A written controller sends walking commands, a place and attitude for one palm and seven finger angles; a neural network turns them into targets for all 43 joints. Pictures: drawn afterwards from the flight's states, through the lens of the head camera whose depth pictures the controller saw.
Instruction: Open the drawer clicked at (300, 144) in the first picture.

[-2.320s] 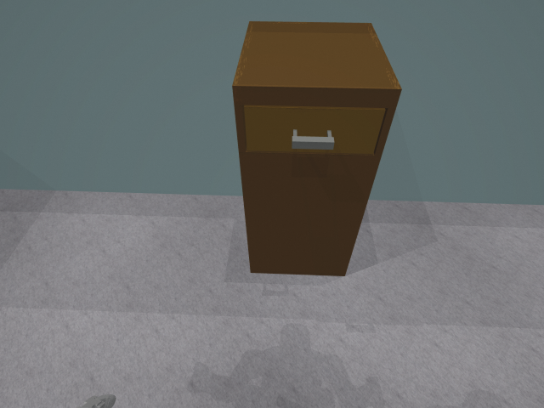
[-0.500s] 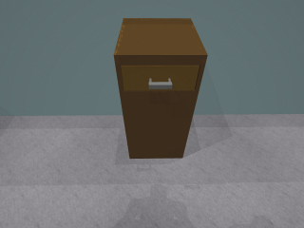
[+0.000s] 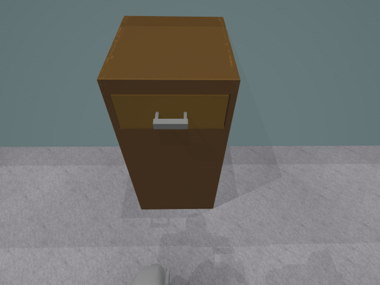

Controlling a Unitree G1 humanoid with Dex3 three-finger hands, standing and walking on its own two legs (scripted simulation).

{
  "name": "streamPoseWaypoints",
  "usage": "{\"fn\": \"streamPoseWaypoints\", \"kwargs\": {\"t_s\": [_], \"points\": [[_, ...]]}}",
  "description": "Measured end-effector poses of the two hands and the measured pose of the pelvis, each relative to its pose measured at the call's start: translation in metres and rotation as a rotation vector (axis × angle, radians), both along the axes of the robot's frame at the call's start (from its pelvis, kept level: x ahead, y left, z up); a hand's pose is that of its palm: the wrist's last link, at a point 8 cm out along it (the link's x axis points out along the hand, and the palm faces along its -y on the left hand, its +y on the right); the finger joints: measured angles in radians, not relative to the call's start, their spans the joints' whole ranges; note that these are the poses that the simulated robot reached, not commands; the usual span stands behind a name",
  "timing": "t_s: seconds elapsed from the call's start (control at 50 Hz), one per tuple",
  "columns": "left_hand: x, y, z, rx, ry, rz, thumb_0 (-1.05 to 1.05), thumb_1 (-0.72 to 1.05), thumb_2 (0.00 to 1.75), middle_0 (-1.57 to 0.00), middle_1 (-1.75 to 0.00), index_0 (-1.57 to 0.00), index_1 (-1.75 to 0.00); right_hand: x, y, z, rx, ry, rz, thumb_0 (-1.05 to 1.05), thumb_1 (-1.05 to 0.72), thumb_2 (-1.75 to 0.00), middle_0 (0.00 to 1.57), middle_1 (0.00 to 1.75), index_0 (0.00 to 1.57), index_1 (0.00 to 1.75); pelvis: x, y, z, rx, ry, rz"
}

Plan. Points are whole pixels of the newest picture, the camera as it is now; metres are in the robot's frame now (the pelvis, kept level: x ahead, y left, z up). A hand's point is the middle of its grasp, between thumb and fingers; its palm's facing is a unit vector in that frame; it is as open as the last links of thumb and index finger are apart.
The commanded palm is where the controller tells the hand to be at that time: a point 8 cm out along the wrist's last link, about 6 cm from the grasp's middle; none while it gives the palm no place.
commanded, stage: come to a stop and stand still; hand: left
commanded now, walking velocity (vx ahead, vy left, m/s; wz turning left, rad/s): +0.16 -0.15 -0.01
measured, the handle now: (170, 119) +0.58 +0.11 -0.03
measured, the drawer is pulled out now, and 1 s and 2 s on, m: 0.00 0.00 0.00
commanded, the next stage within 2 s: look again from close up in 1.90 s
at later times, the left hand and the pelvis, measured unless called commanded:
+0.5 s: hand out of the picture +0.14 +0.15 -0.17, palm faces +0.05 -0.97 -0.23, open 7.4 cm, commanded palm none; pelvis +0.08 -0.05 +0.00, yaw -1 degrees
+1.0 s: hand out of the picture +0.04 +0.14 -0.16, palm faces +0.09 -0.97 -0.24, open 7.4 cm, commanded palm none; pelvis +0.04 -0.05 +0.01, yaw +0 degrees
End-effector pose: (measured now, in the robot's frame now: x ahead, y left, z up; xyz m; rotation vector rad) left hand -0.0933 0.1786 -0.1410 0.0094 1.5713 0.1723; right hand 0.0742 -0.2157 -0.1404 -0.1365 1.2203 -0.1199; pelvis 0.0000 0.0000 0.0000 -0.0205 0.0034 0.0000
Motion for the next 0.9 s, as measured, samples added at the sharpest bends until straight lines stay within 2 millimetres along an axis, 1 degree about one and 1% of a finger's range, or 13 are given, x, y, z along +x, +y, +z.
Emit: {"fn": "streamPoseWaypoints", "kwargs": {"t_s": [0.08,0.14,0.18,0.24,0.3,0.34,0.4,0.46,0.54,0.6,0.7,0.82,0.9], "points": [[0.024,-0.002,-0.009,-0.008,0.028,0.012,0.0,0.91,0.9,-0.2,-0.3,-0.2,-0.3,0.055,0.01,-0.002,0.001,-0.058,0.021,0.01,-0.91,-0.9,0.2,0.3,0.19,0.3,0.033,-0.001,-0.007,-0.004,-0.005,-0.004],[0.051,0.005,-0.015,-0.006,0.041,0.003,0.0,0.91,0.9,-0.2,-0.3,-0.2,-0.3,0.081,0.013,-0.001,-0.019,-0.101,-0.001,0.01,-0.91,-0.9,0.2,0.3,0.2,0.3,0.058,0.0,-0.012,-0.023,-0.019,-0.023],[0.078,0.013,-0.017,0.01,0.021,-0.028,0.01,0.91,0.9,-0.2,-0.3,-0.2,-0.3,0.083,0.01,0.004,-0.022,-0.116,-0.038,0.01,-0.91,-0.9,0.2,0.3,0.2,0.3,0.067,-0.001,-0.01,-0.009,-0.034,-0.046],[0.127,0.026,-0.014,0.041,-0.062,-0.066,0.01,0.91,0.9,-0.2,-0.3,-0.2,-0.3,0.08,-0.01,0.015,-0.074,-0.111,-0.071,-0.01,-0.92,-0.9,0.2,0.3,0.2,0.3,0.076,-0.002,-0.002,-0.008,-0.048,-0.048],[0.174,0.035,-0.009,0.072,-0.176,-0.063,0.01,0.91,0.9,-0.2,-0.3,-0.2,-0.3,0.072,-0.026,0.02,-0.112,-0.038,-0.038,-0.01,-0.92,-0.9,0.2,0.3,0.2,0.3,0.079,-0.007,0.004,-0.009,-0.043,-0.029],[0.197,0.038,-0.006,0.091,-0.236,-0.059,0.0,0.91,0.9,-0.2,-0.3,-0.2,-0.3,0.067,-0.035,0.021,-0.118,0.008,-0.021,-0.01,-0.92,-0.9,0.2,0.3,0.2,0.3,0.08,-0.013,0.005,-0.009,-0.037,-0.02],[0.217,0.036,-0.002,0.113,-0.278,-0.061,0.0,0.91,0.9,-0.2,-0.3,-0.19,-0.3,0.062,-0.046,0.02,-0.109,0.045,-0.016,0.0,-0.92,-0.9,0.2,0.3,0.2,0.3,0.079,-0.024,0.006,-0.011,-0.03,-0.011],[0.223,0.028,0.001,0.128,-0.28,-0.081,0.0,0.91,0.9,-0.2,-0.3,-0.19,-0.3,0.061,-0.057,0.015,-0.087,0.048,-0.027,0.0,-0.91,-0.9,0.2,0.3,0.2,0.3,0.077,-0.037,0.005,-0.009,-0.024,-0.015],[0.221,0.007,0.004,0.152,-0.272,-0.123,0.0,0.91,0.9,-0.2,-0.3,-0.19,-0.3,0.057,-0.077,0.0,-0.043,0.028,-0.055,0.01,-0.91,-0.9,0.2,0.3,0.2,0.3,0.073,-0.057,-0.002,0.014,-0.019,-0.034],[0.213,-0.01,0.005,0.175,-0.272,-0.148,0.0,0.91,0.9,-0.2,-0.3,-0.19,-0.3,0.049,-0.092,-0.017,-0.006,0.027,-0.078,0.01,-0.91,-0.9,0.2,0.3,0.2,0.3,0.069,-0.072,-0.01,0.032,-0.021,-0.041],[0.192,-0.03,0.022,0.178,-0.26,-0.13,0.0,0.91,0.9,-0.2,-0.3,-0.2,-0.3,0.026,-0.102,-0.018,0.022,0.094,-0.08,0.01,-0.91,-0.9,0.2,0.3,0.19,0.3,0.065,-0.079,0.001,0.052,-0.018,-0.023],[0.17,-0.03,0.03,0.186,-0.256,-0.09,0.01,0.91,0.9,-0.21,-0.3,-0.2,-0.3,0.003,-0.104,-0.008,0.023,0.146,-0.051,0.01,-0.91,-0.9,0.2,0.3,0.19,0.3,0.055,-0.081,0.01,0.071,-0.006,-0.006],[0.15,-0.019,0.028,0.178,-0.24,-0.065,0.01,0.91,0.9,-0.21,-0.3,-0.2,-0.3,0.001,-0.098,-0.002,0.004,0.151,-0.021,0.01,-0.91,-0.9,0.2,0.3,0.19,0.3,0.047,-0.073,0.012,0.072,-0.004,0.003]]}}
